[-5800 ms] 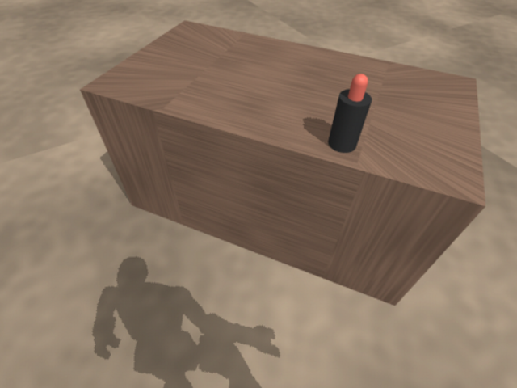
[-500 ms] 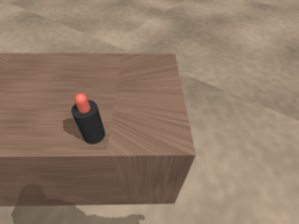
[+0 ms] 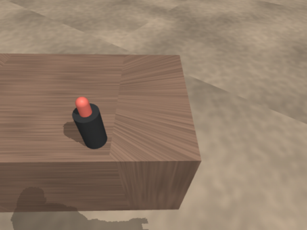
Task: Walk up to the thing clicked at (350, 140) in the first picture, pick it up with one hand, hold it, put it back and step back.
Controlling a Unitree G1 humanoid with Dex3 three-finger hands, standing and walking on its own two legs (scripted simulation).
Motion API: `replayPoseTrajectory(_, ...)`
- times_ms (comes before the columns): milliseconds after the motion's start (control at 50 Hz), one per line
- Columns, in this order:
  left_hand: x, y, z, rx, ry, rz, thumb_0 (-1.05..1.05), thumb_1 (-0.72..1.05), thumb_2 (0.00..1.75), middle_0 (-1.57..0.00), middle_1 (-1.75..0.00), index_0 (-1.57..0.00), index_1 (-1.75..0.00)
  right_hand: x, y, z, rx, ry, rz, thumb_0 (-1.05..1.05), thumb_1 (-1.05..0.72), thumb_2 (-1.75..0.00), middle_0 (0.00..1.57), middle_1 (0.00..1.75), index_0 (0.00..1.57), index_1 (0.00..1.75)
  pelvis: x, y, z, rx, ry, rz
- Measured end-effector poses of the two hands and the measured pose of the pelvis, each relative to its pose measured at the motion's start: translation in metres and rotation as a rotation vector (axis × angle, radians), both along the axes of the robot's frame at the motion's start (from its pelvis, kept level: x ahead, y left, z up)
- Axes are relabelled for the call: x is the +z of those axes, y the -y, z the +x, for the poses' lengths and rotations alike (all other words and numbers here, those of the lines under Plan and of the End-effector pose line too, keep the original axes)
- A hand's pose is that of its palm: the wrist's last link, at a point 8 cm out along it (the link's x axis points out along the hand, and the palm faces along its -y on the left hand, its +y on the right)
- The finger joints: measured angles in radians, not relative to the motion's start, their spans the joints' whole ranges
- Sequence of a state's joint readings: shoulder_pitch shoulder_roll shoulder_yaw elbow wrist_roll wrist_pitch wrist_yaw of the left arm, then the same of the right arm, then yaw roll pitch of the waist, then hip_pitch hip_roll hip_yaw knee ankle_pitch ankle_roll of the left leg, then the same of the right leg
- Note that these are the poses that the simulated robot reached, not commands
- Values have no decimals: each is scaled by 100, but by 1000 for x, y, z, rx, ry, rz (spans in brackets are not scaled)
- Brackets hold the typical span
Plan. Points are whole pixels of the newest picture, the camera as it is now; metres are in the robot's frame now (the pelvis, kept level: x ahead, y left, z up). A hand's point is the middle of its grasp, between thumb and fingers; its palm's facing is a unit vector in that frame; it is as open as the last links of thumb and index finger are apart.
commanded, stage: stand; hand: left
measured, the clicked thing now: (89, 121) +0.47 +0.22 -0.02
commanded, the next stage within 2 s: rise first in 0.92 s
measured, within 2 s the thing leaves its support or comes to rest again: neither
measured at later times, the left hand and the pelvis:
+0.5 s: hand out of the picture +0.08 +0.26 -0.16, palm faces -0.02 -0.94 -0.34, open 7.4 cm; pelvis +0.01 +0.00 +0.00, yaw +0 degrees
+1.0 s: hand out of the picture +0.06 +0.26 -0.16, palm faces -0.03 -0.94 -0.34, open 7.4 cm; pelvis +0.00 +0.00 +0.00, yaw +0 degrees
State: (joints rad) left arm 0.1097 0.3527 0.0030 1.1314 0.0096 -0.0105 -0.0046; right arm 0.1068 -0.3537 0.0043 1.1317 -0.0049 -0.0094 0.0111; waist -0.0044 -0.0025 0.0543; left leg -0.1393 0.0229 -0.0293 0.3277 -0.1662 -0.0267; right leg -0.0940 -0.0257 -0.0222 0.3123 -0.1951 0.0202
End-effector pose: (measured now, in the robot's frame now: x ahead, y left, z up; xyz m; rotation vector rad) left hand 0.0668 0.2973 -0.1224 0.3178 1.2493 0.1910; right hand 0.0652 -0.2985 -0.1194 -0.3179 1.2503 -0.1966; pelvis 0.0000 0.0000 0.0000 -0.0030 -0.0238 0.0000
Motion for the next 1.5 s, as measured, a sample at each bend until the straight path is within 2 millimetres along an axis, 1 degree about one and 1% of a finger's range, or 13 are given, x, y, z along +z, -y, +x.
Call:
replayPoseTrajectory(220,0,-1,3,1,-7,2,0,91,90,-20,-30,-20,-30,0,-1,7,-1,0,0,0,-90,-90,20,30,21,30,0,-1,6,-1,-2,-1)
replayPoseTrajectory(440,1,-2,9,0,13,4,0,91,90,-20,-30,-20,-30,1,-3,12,-2,23,0,0,-90,-90,20,30,21,30,0,-2,7,-3,5,1)
replayPoseTrajectory(580,1,-3,8,1,16,5,0,91,90,-20,-30,-20,-30,2,-3,9,-5,23,-1,0,-90,-90,20,30,21,30,0,-2,5,-3,8,1)
replayPoseTrajectory(1040,1,-3,-10,6,-9,3,0,91,90,-20,-30,-20,-30,-1,-3,-8,-11,-3,3,0,-90,-90,20,29,21,30,0,-3,-3,-2,10,1)
replayPoseTrajectory(1060,1,-2,-8,16,6,1,0,90,89,-19,-29,-19,-29,-1,-3,-6,-26,19,6,1,-89,-89,19,29,20,29,-1,-3,-3,-3,1,1)
replayPoseTrajectory(1080,2,0,-2,22,45,-3,0,89,88,-18,-28,-18,-28,0,-6,0,-35,66,9,1,-88,-88,18,27,19,28,-2,-3,-6,-6,-2,1)
replayPoseTrajectory(1140,6,8,27,34,189,-16,1,80,80,-14,-22,-14,-22,3,-14,26,-54,209,23,1,-80,-79,14,21,15,22,-5,-3,-13,-14,-9,1)
replayPoseTrajectory(1220,17,12,66,47,339,-5,1,62,61,-11,-15,-10,-16,10,-17,58,-79,327,16,1,-60,-60,10,14,11,14,-7,-2,-17,-21,-40,1)
replayPoseTrajectory(1280,28,10,87,48,412,9,0,46,48,-9,-12,-8,-12,16,-16,70,-94,378,11,1,-42,-46,8,10,9,11,-8,-1,-15,-22,-59,1)
replayPoseTrajectory(1340,39,8,94,55,466,19,0,30,36,-7,-10,-7,-9,22,-16,71,-100,407,15,0,-23,-34,7,8,8,8,-7,-1,-8,-29,-64,3)
replayPoseTrajectory(1420,50,5,93,62,508,33,0,8,23,-6,-8,-7,-7,24,-21,64,-100,412,28,0,0,-22,6,6,7,7,-6,-1,0,-32,-58,4)
replayPoseTrajectory(1500,58,5,93,56,539,48,0,-12,15,-5,-6,-5,-6,25,-29,65,-86,425,39,0,19,-15,5,5,6,6,-6,-1,4,-32,-47,5)
